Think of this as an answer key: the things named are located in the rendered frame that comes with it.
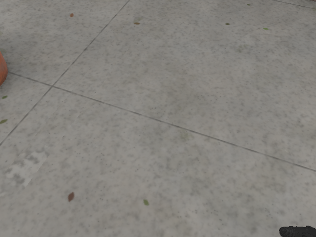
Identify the right robot hand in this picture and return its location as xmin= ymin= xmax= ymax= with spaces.
xmin=279 ymin=225 xmax=316 ymax=237

